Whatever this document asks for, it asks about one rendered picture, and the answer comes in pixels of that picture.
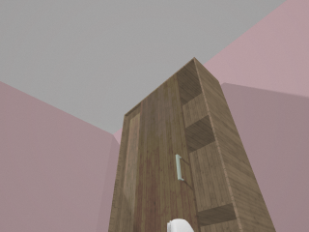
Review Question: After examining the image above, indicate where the robot right thigh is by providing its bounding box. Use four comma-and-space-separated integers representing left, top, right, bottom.
167, 218, 194, 232

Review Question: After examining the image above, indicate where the handle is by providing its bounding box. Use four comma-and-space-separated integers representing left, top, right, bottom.
114, 187, 120, 208
176, 154, 183, 181

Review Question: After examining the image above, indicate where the wardrobe door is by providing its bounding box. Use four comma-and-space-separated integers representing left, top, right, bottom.
113, 106, 141, 232
132, 74, 201, 232

